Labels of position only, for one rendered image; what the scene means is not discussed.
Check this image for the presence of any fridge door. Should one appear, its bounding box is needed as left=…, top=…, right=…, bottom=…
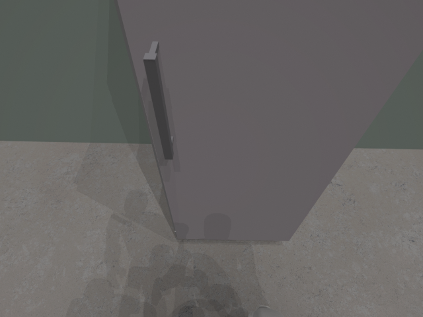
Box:
left=117, top=0, right=423, bottom=241

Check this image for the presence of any handle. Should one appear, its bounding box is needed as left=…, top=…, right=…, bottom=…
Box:
left=143, top=42, right=174, bottom=160

